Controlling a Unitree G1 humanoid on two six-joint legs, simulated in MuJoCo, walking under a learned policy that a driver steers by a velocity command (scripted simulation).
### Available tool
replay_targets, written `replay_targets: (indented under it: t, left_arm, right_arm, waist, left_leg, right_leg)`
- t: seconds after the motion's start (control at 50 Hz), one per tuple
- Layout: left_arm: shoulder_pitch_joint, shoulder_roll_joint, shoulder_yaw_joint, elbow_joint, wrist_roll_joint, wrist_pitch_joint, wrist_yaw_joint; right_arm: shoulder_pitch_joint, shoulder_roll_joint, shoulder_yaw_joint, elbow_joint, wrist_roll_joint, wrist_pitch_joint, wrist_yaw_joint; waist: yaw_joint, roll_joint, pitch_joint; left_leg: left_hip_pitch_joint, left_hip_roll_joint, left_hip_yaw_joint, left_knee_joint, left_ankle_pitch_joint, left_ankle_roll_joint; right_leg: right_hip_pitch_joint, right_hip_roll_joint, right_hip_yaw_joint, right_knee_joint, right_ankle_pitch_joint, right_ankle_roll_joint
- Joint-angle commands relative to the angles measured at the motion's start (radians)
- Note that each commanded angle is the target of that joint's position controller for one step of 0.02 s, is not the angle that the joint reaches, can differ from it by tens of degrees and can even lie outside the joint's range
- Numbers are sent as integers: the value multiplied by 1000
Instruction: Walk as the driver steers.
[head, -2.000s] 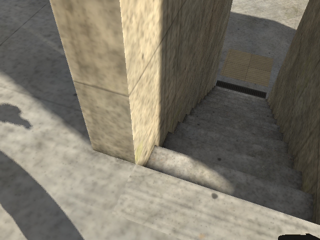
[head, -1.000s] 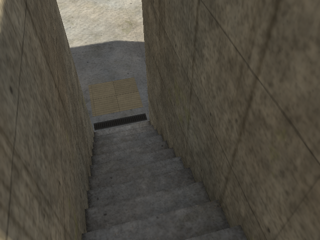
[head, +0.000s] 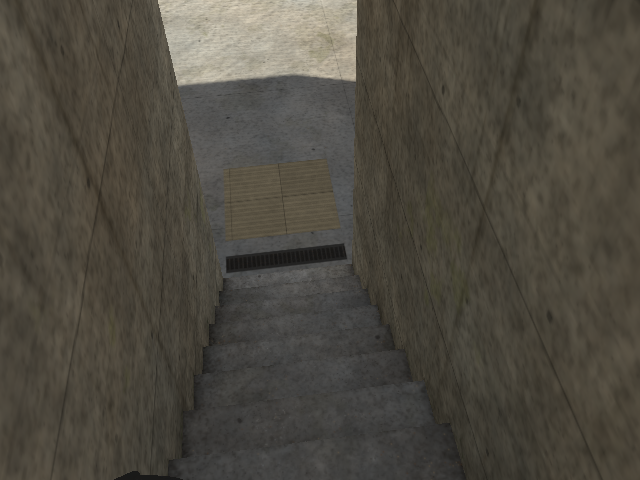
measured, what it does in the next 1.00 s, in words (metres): goes down, turning left: right foot 0.05 m lower, then right foot 0.19 m lower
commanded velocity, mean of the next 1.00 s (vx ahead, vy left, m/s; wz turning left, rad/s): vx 0.24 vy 0.00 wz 0.33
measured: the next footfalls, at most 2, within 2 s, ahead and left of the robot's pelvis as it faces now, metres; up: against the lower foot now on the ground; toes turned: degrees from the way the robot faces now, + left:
right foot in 0.06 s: +0.14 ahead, -0.15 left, -0.05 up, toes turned +0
right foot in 0.22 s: +0.23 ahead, -0.13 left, -0.19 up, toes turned +1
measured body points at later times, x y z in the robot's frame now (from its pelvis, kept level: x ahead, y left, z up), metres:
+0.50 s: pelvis +0.26 -0.03 -0.19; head +0.29 -0.01 +0.25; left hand +0.23 +0.22 -0.34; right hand +0.35 -0.25 -0.33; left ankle +0.35 +0.10 -0.85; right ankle +0.19 -0.13 -0.86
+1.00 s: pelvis +0.41 +0.04 -0.36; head +0.42 +0.04 +0.09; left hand +0.34 +0.26 -0.51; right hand +0.55 -0.15 -0.51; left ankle +0.41 +0.11 -1.05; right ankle +0.46 -0.11 -1.02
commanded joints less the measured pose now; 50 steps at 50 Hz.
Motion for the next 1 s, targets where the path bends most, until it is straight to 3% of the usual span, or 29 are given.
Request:
replay_targets:
  t: [0.02,0.06,0.08,0.1,0.14,0.18,0.22,0.24,0.28,0.32,0.34,0.38,0.42,0.46,0.5,0.54,0.56,0.6,0.64,0.66,0.68,0.7,0.72,0.8,0.84,0.88,0.92,0.96,1.0]
  left_arm:
    - [-39,64,6,-62,-8,27,-8]
    - [-273,26,-8,-136,-63,9,-15]
    - [-281,-9,-42,-91,-54,10,-44]
    - [-375,70,-5,-101,-93,9,-19]
    - [-415,29,-4,-153,-71,-4,-46]
    - [6,4,2,-14,-32,12,-59]
    - [622,93,58,87,-26,13,-38]
    - [652,169,61,97,-25,22,-46]
    - [487,131,58,64,14,38,-47]
    - [366,72,56,54,-5,29,-18]
    - [228,-61,13,12,-55,-4,-7]
    - [-25,-79,0,-29,-74,-35,17]
    - [-3,69,31,-20,-32,-37,16]
    - [143,27,7,31,-84,-33,41]
    - [365,69,0,136,-67,3,43]
    - [439,95,11,142,-96,46,63]
    - [587,-26,-21,166,-117,38,65]
    - [573,71,21,152,-136,26,72]
    - [407,247,54,198,-48,54,-4]
    - [298,294,62,251,-4,47,-68]
    - [157,234,63,201,-65,32,-100]
    - [252,161,60,213,-134,61,-100]
    - [407,115,55,206,-109,69,-107]
    - [394,31,-28,147,-162,18,-59]
    - [544,-1,-38,163,-144,21,-49]
    - [584,87,-1,245,-97,58,-74]
    - [644,71,9,272,-83,53,-105]
    - [607,66,20,244,-99,24,-90]
    - [429,126,17,185,-163,35,-66]
  right_arm:
    - [325,-107,-35,56,4,-23,-57]
    - [605,-133,-94,138,31,-7,-72]
    - [412,-19,-70,3,76,-3,-84]
    - [428,-78,-93,-4,73,-4,-64]
    - [301,-127,-112,-44,66,5,-45]
    - [228,-81,-69,-22,4,27,6]
    - [13,-195,-88,-73,13,32,65]
    - [82,-94,-84,-96,54,35,98]
    - [37,-95,-83,-146,38,40,89]
    - [12,-25,-66,-177,32,48,62]
    - [17,-35,-66,-183,-2,48,48]
    - [76,-52,-75,-116,-12,57,48]
    - [270,-21,-76,20,-44,56,93]
    - [151,-84,-96,-33,-81,52,75]
    - [-151,-164,-126,-187,-49,53,37]
    - [-340,-83,-89,-262,-7,66,37]
    - [-409,-133,-107,-275,15,46,25]
    - [-441,-137,-106,-286,0,34,18]
    - [-225,-109,-110,-282,-3,81,61]
    - [125,-147,-138,-201,-26,109,48]
    - [304,-280,-204,-147,-35,106,35]
    - [320,-355,-216,-144,-25,102,17]
    - [239,-442,-219,-180,27,85,40]
    - [-108,-211,-109,-246,34,42,85]
    - [-119,-155,-72,-227,73,27,90]
    - [-203,-216,-68,-262,81,21,76]
    - [-302,-308,-81,-258,48,13,74]
    - [-427,-274,-58,-287,49,6,91]
    - [-219,-200,-45,-233,133,37,124]
  waist:
    - [-103,62,59]
    - [-254,67,106]
    - [-269,-54,149]
    - [-270,-72,162]
    - [-187,81,114]
    - [-50,42,109]
    - [326,-98,-15]
    - [223,-209,-256]
    - [150,-59,-135]
    - [64,64,-5]
    - [-2,22,-10]
    - [-87,61,121]
    - [-129,0,70]
    - [-8,22,68]
    - [115,-38,69]
    - [197,1,144]
    - [278,64,176]
    - [305,96,205]
    - [102,4,198]
    - [-86,-51,117]
    - [-227,108,-36]
    - [-173,349,-239]
    - [-18,375,-311]
    - [171,-139,16]
    - [249,18,29]
    - [239,-54,72]
    - [292,69,43]
    - [317,78,5]
    - [185,-7,7]
  left_leg:
    - [293,229,-377,162,480,162]
    - [737,251,-658,211,639,157]
    - [536,138,-524,215,460,119]
    - [327,35,-368,158,380,38]
    - [213,46,-438,105,566,33]
    - [-240,54,-430,305,231,112]
    - [-722,-27,-232,840,296,18]
    - [-817,29,-131,1247,-82,-11]
    - [-1000,129,-73,1316,3,-79]
    - [-965,233,-84,1118,278,-82]
    - [-759,309,-109,823,406,-83]
    - [-332,315,-42,289,696,-77]
    - [92,185,85,350,966,-69]
    - [-258,249,-12,50,1053,-64]
    - [-547,259,-23,-63,827,-87]
    - [-594,296,-41,-405,1027,-113]
    - [-647,286,16,-453,1048,-106]
    - [-318,182,199,-545,993,-74]
    - [85,182,126,-428,924,-82]
    - [415,217,58,-219,1131,-69]
    - [678,250,23,-403,1145,9]
    - [846,322,-30,-482,1443,76]
    - [1022,425,-229,-245,1799,247]
    - [246,530,-198,-405,1529,105]
    - [-112,502,-167,-414,1338,180]
    - [-389,338,-71,-460,602,93]
    - [-517,302,-31,-394,754,24]
    - [-393,341,-66,-335,966,-6]
    - [30,357,-143,-353,799,-70]
  right_leg:
    - [-264,14,22,-227,-56,17]
    - [-679,34,81,-417,-255,22]
    - [-480,1,115,-893,193,26]
    - [-237,76,-61,-800,191,-5]
    - [14,143,-93,-676,-144,-25]
    - [714,96,-62,-797,145,-56]
    - [1520,-22,-51,-810,445,-157]
    - [1665,-245,94,-515,939,-305]
    - [1332,-334,103,-524,1059,-359]
    - [963,-271,9,-641,590,-272]
    - [669,-289,2,-713,543,-291]
    - [95,-136,-174,-823,165,-263]
    - [-115,-1,-275,-588,-14,-197]
    - [311,-91,-165,-460,-249,-172]
    - [649,-238,69,-297,-256,-224]
    - [764,-202,139,-237,-307,-189]
    - [772,-149,118,-173,-278,-151]
    - [537,11,-80,-241,-466,-98]
    - [286,-187,47,-260,-562,-185]
    - [129,-184,59,-57,-526,-143]
    - [137,-40,-72,290,-480,-12]
    - [123,98,-131,715,-995,32]
    - [-110,107,-53,904,-998,70]
    - [-128,-55,55,595,-731,89]
    - [77,-71,81,362,-403,135]
    - [352,-49,42,17,-48,149]
    - [603,25,-38,111,63,117]
    - [627,32,-21,20,-81,121]
    - [457,0,80,-468,-175,114]
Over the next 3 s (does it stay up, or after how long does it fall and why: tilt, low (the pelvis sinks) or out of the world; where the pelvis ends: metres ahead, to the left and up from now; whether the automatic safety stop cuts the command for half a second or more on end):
stays up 0.47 0.00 -0.31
